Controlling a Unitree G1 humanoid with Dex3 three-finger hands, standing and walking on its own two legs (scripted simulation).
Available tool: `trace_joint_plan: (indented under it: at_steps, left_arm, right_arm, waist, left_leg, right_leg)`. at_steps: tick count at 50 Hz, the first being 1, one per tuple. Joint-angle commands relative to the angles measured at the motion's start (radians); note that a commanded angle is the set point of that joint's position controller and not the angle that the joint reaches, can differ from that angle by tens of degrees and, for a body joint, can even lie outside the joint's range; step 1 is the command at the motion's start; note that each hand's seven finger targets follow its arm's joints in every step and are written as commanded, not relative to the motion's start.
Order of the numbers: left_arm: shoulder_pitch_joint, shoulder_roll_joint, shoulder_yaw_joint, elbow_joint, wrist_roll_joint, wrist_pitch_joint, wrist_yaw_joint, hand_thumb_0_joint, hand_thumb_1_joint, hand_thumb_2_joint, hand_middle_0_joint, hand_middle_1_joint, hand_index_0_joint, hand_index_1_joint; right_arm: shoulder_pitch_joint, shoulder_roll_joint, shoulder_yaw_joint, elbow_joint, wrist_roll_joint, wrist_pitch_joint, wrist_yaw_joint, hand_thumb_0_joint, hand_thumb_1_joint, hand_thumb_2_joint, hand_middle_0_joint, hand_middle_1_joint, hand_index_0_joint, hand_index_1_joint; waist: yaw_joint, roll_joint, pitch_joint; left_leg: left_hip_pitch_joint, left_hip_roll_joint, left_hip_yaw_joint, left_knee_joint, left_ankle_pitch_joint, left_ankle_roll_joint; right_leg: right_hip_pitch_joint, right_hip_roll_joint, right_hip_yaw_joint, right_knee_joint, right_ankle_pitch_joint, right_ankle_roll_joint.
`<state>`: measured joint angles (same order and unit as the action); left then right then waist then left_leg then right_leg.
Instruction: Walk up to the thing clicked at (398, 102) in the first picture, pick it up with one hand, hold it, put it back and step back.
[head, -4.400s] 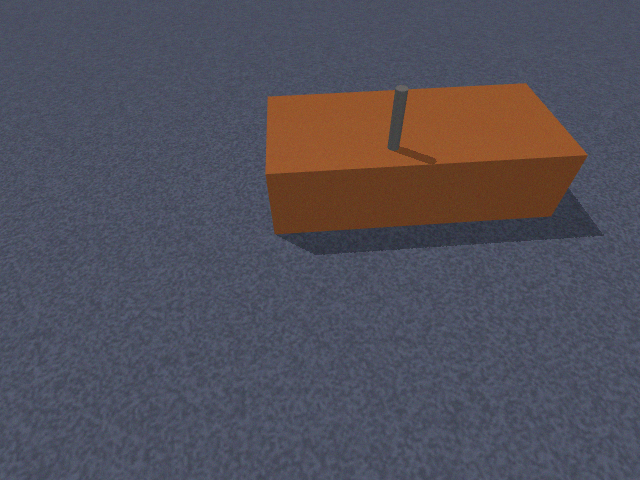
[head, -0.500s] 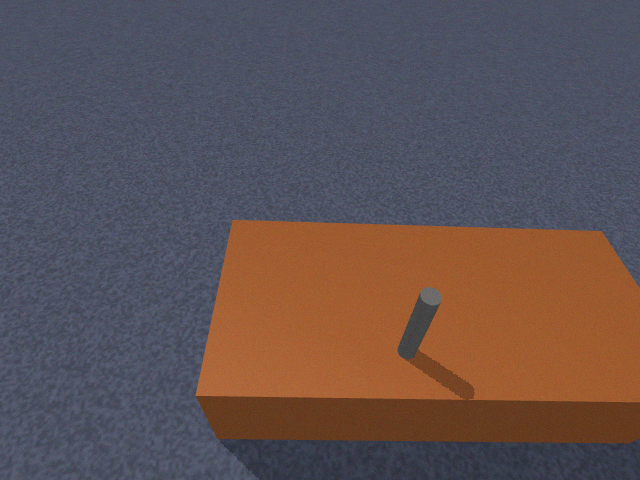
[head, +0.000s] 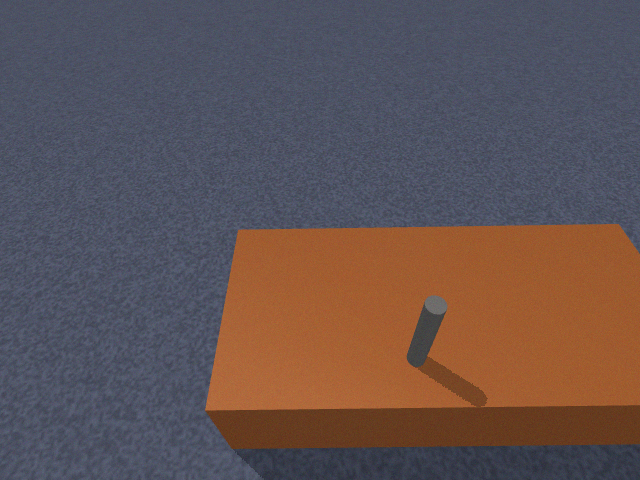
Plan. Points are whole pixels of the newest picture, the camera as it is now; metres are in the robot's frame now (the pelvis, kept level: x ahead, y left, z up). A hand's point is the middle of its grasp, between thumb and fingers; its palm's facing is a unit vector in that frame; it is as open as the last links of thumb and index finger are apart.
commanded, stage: walk up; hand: right
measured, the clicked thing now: (424, 334) +0.49 -0.21 -0.33
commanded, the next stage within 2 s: stand in 0.76 s
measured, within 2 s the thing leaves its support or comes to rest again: neither
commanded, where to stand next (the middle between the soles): +0.06 +0.01 m, yaw -1 degrees
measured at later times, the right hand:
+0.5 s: hand out of the picture +0.07 -0.24 -0.16, palm faces -0.01 +0.95 -0.32, open 7.4 cm
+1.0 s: hand out of the picture +0.09 -0.25 -0.16, palm faces -0.03 +0.94 -0.33, open 7.4 cm
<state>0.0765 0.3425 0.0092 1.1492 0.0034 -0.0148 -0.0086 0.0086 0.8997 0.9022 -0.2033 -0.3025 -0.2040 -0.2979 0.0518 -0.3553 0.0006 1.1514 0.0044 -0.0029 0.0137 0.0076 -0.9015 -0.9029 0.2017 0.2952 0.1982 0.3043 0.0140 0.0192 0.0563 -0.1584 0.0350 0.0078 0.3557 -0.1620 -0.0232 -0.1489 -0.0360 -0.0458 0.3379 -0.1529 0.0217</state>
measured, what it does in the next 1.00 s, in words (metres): stands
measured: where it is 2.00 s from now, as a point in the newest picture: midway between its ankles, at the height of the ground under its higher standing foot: outside the picture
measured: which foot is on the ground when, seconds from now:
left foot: down 0.00-1.00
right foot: down 0.00-1.00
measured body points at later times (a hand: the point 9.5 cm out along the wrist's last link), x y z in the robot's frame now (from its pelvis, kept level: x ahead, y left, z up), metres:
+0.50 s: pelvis +0.00 +0.01 +0.00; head +0.01 +0.00 +0.45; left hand +0.08 +0.31 -0.13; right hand +0.08 -0.29 -0.14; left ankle +0.02 +0.13 -0.75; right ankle +0.02 -0.13 -0.75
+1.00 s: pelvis +0.01 +0.00 +0.00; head +0.02 +0.00 +0.45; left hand +0.08 +0.31 -0.13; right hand +0.09 -0.30 -0.13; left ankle +0.02 +0.13 -0.75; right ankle +0.02 -0.13 -0.75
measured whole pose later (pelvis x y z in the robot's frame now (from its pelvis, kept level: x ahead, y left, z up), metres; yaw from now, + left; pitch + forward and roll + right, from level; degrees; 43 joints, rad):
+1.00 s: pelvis +0.01 +0.00 +0.00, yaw +0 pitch -2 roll +0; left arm 0.11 0.34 0.00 1.15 0.01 -0.01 -0.01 0.01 0.90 0.90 -0.20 -0.30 -0.20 -0.30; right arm 0.09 -0.35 0.00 1.15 -0.01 -0.01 0.01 0.01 -0.90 -0.90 0.20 0.30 0.20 0.30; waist 0.00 0.01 0.03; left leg -0.13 0.02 0.01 0.32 -0.16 -0.02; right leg -0.13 -0.05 -0.04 0.32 -0.16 0.03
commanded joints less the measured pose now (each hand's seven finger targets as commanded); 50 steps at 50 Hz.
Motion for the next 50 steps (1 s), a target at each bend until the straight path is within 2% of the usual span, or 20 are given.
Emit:
trace_joint_plan:
  at_steps: [1, 8, 19, 27, 37, 39, 44, 48, 50]
  left_arm:
    - [-0.044, 0.217, 0.041, -0.047, -0.002, -0.015, 0.010, 0.000, 0.900, 0.900, -0.200, -0.300, -0.200, -0.300]
    - [-0.043, 0.209, 0.042, -0.046, -0.001, -0.008, 0.008, 0.000, 0.900, 0.900, -0.200, -0.300, -0.200, -0.300]
    - [-0.057, 0.205, 0.043, -0.050, 0.002, -0.008, 0.005, 0.000, 0.900, 0.900, -0.200, -0.300, -0.200, -0.300]
    - [-0.045, 0.206, 0.041, -0.046, 0.004, -0.009, 0.004, 0.000, 0.900, 0.900, -0.200, -0.300, -0.200, -0.300]
    - [-0.022, 0.206, 0.043, -0.046, 0.006, -0.011, 0.008, 0.000, 0.900, 0.900, -0.200, -0.300, -0.200, -0.300]
    - [-0.019, 0.218, 0.039, -0.049, 0.011, -0.013, 0.011, 0.000, 0.900, 0.900, -0.200, -0.300, -0.200, -0.300]
    - [-0.012, 0.217, 0.034, -0.054, 0.009, -0.016, 0.011, 0.000, 0.900, 0.900, -0.200, -0.300, -0.200, -0.300]
    - [-0.008, 0.220, 0.032, -0.056, 0.010, -0.017, 0.013, 0.000, 0.900, 0.900, -0.200, -0.300, -0.200, -0.300]
    - [0.000, 0.214, 0.030, -0.055, 0.008, -0.016, 0.012, 0.000, 0.900, 0.900, -0.200, -0.300, -0.200, -0.300]
  right_arm:
    - [-0.040, -0.202, -0.038, -0.048, -0.008, -0.027, -0.015, 0.000, -0.900, -0.900, 0.200, 0.300, 0.200, 0.300]
    - [-0.044, -0.205, -0.039, -0.048, -0.011, -0.034, -0.017, 0.000, -0.900, -0.900, 0.200, 0.300, 0.200, 0.300]
    - [-0.014, -0.209, -0.041, -0.047, -0.010, -0.033, -0.018, 0.000, -0.900, -0.900, 0.200, 0.300, 0.200, 0.300]
    - [-0.020, -0.207, -0.041, -0.053, -0.010, -0.029, -0.016, 0.000, -0.900, -0.900, 0.200, 0.300, 0.200, 0.300]
    - [-0.024, -0.201, -0.041, -0.057, -0.010, -0.027, -0.015, 0.000, -0.900, -0.900, 0.200, 0.300, 0.200, 0.300]
    - [-0.002, -0.203, -0.040, -0.059, -0.018, -0.029, -0.017, 0.000, -0.900, -0.900, 0.200, 0.300, 0.200, 0.300]
    - [-0.007, -0.204, -0.039, -0.064, -0.016, -0.030, -0.017, 0.000, -0.900, -0.900, 0.200, 0.300, 0.200, 0.300]
    - [-0.002, -0.202, -0.037, -0.063, -0.016, -0.029, -0.016, 0.000, -0.900, -0.900, 0.200, 0.300, 0.200, 0.300]
    - [-0.006, -0.208, -0.038, -0.062, -0.014, -0.028, -0.015, 0.000, -0.900, -0.900, 0.200, 0.300, 0.200, 0.300]
  waist:
    - [-0.005, -0.025, -0.105]
    - [0.000, 0.010, -0.101]
    - [-0.013, -0.010, -0.112]
    - [-0.013, -0.026, -0.078]
    - [-0.007, -0.021, -0.087]
    - [-0.019, -0.011, -0.092]
    - [-0.017, -0.010, -0.101]
    - [-0.015, -0.014, -0.089]
    - [-0.013, -0.009, -0.069]
  left_leg:
    - [0.011, 0.096, -0.083, -0.070, 0.098, 0.037]
    - [-0.004, 0.104, -0.094, -0.096, 0.075, 0.039]
    - [0.011, 0.100, -0.090, -0.094, 0.049, 0.041]
    - [0.008, 0.091, -0.093, -0.093, 0.011, 0.040]
    - [0.024, 0.096, -0.087, -0.091, 0.029, 0.043]
    - [0.018, 0.098, -0.089, -0.097, 0.037, 0.035]
    - [0.028, 0.102, -0.093, -0.093, 0.075, 0.034]
    - [0.018, 0.102, -0.093, -0.096, 0.063, 0.035]
    - [0.014, 0.096, -0.095, -0.101, 0.023, 0.034]
  right_leg:
    - [0.057, -0.113, 0.098, -0.058, 0.098, -0.029]
    - [0.071, -0.102, 0.090, -0.052, 0.073, -0.030]
    - [0.064, -0.102, 0.094, -0.062, 0.048, -0.031]
    - [0.030, -0.099, 0.098, -0.078, 0.029, -0.027]
    - [0.033, -0.100, 0.097, -0.077, 0.039, -0.027]
    - [0.035, -0.107, 0.099, -0.072, 0.027, -0.028]
    - [0.040, -0.109, 0.093, -0.066, 0.040, -0.027]
    - [0.042, -0.110, 0.090, -0.069, 0.036, -0.027]
    - [0.022, -0.106, 0.090, -0.073, 0.004, -0.025]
